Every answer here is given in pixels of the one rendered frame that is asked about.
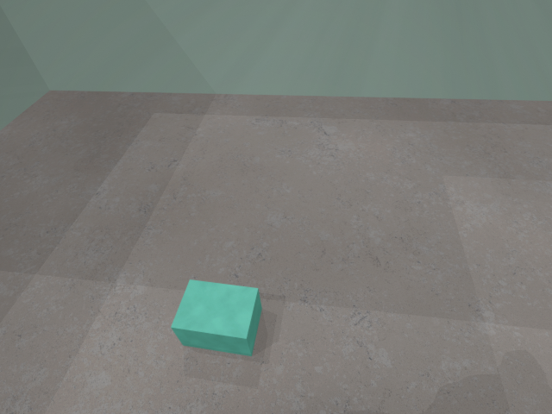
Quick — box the carton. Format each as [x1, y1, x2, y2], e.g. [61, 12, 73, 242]
[171, 279, 262, 356]

